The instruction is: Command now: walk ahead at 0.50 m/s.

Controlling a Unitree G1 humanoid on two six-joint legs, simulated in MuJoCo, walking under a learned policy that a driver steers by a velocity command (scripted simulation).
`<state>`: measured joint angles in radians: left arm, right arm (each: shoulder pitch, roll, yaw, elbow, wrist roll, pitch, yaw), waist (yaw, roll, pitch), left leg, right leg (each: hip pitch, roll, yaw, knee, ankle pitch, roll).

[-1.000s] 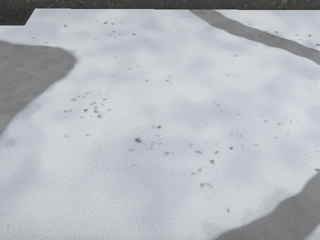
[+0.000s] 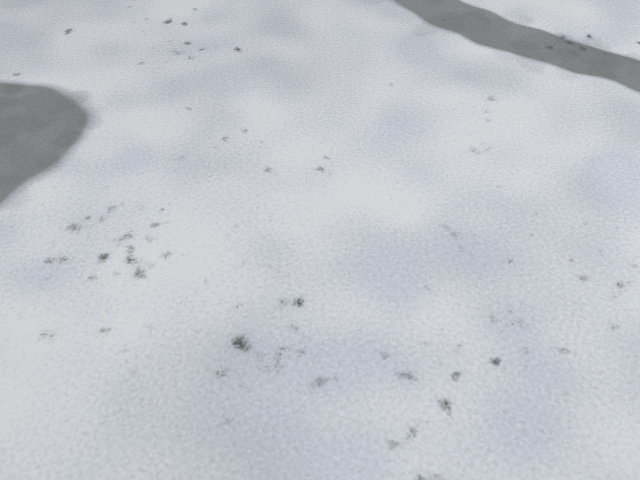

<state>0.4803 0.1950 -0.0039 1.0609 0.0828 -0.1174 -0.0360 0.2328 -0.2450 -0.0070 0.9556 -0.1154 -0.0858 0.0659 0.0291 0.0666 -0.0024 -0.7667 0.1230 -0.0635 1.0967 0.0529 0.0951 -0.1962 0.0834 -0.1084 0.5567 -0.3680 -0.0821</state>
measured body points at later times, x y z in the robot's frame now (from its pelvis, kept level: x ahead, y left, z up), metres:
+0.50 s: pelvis +0.33 +0.06 -0.16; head +0.34 +0.06 +0.29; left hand +0.44 +0.32 -0.28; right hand +0.33 -0.18 -0.31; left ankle +0.33 +0.16 -0.89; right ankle +0.40 -0.09 -0.78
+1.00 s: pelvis +0.59 +0.01 -0.15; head +0.60 +0.00 +0.30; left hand +0.55 +0.26 -0.28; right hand +0.76 -0.24 -0.27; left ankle +0.69 +0.20 -0.81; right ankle +0.57 -0.09 -0.89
